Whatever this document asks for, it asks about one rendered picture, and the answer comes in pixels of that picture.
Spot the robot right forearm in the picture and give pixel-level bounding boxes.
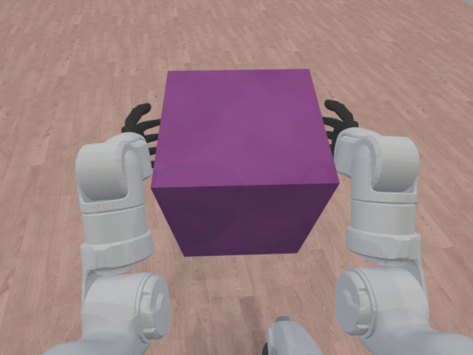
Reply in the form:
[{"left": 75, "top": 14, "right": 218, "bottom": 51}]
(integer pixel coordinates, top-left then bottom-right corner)
[{"left": 334, "top": 127, "right": 429, "bottom": 308}]

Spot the right robot upper arm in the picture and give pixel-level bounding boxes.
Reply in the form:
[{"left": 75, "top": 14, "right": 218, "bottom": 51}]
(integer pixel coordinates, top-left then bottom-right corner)
[{"left": 334, "top": 268, "right": 473, "bottom": 355}]

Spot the right robot thigh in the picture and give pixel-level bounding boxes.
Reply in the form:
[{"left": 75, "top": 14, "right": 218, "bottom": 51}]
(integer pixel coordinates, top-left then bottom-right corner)
[{"left": 267, "top": 320, "right": 324, "bottom": 355}]

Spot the left robot hand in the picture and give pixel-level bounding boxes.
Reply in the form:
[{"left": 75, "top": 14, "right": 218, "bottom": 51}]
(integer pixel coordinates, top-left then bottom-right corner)
[{"left": 121, "top": 103, "right": 160, "bottom": 168}]

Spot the left robot upper arm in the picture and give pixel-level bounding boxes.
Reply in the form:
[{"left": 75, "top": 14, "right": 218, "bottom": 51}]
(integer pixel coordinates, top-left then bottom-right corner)
[{"left": 42, "top": 272, "right": 171, "bottom": 355}]

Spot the right robot shin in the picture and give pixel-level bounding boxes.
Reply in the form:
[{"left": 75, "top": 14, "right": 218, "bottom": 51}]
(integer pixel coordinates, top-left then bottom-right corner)
[{"left": 274, "top": 315, "right": 290, "bottom": 323}]

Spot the right robot hand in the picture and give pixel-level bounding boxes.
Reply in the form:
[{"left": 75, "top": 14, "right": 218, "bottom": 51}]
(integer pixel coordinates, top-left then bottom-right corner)
[{"left": 322, "top": 100, "right": 358, "bottom": 160}]

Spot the carton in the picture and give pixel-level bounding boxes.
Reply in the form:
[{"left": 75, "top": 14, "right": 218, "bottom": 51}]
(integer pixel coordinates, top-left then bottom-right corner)
[{"left": 151, "top": 69, "right": 340, "bottom": 257}]

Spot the robot left forearm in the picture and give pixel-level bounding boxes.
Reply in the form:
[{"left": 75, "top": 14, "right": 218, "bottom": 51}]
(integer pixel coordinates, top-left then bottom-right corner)
[{"left": 75, "top": 132, "right": 154, "bottom": 333}]

